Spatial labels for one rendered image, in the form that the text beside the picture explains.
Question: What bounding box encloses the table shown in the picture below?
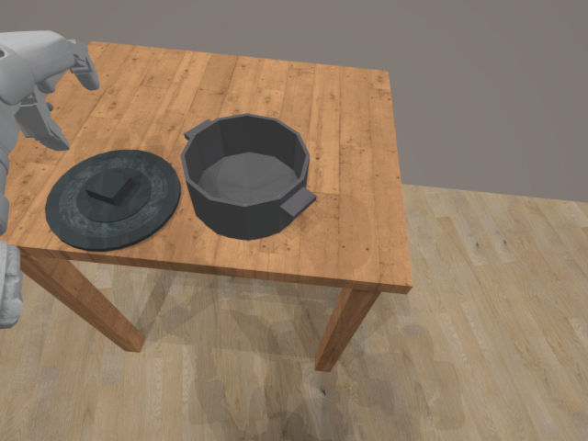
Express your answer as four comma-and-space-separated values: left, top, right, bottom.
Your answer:
0, 41, 413, 372

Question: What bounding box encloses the robot left hand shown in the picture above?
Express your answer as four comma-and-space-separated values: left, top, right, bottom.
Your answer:
0, 30, 100, 151

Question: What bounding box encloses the lid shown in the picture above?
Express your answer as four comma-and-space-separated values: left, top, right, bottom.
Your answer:
45, 150, 181, 252

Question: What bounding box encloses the pot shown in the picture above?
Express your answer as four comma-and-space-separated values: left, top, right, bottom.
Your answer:
180, 113, 317, 241

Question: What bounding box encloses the left robot forearm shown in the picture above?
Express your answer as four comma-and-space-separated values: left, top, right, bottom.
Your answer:
0, 43, 35, 236

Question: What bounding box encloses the robot left upper arm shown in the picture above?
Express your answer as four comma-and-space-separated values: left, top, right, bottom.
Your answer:
0, 241, 23, 329

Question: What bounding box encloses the knob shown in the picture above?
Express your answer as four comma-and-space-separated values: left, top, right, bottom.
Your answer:
85, 168, 134, 206

